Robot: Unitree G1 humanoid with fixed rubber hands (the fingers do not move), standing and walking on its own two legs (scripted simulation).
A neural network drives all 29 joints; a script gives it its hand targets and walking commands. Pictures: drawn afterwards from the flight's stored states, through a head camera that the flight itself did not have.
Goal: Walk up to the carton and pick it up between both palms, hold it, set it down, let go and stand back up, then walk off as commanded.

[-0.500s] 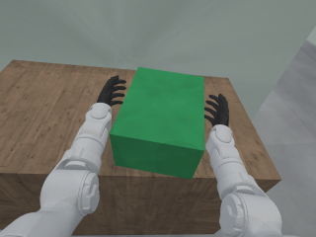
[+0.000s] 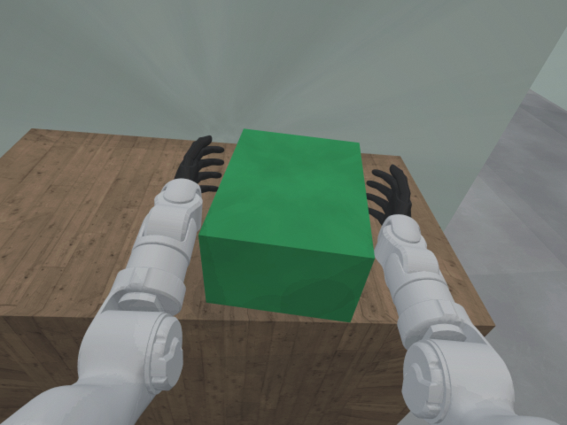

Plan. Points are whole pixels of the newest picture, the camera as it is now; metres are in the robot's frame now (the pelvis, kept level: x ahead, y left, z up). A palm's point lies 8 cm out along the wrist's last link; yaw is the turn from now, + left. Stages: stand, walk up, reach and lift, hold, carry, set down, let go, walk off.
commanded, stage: reach and lift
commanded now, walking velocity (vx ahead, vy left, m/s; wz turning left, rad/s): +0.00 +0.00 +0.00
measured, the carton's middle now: (290, 214) +0.44 +0.01 +0.09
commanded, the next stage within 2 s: hold in 0.68 s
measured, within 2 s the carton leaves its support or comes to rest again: neither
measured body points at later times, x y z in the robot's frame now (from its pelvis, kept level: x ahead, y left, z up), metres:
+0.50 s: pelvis +0.00 +0.00 +0.00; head -0.05 +0.04 +0.45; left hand +0.40 +0.17 +0.18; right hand +0.40 -0.14 +0.17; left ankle +0.06 +0.10 -0.74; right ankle +0.01 -0.15 -0.74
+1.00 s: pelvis +0.00 +0.00 +0.00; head -0.05 +0.04 +0.45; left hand +0.40 +0.17 +0.18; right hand +0.40 -0.14 +0.18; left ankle +0.06 +0.10 -0.74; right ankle +0.01 -0.15 -0.74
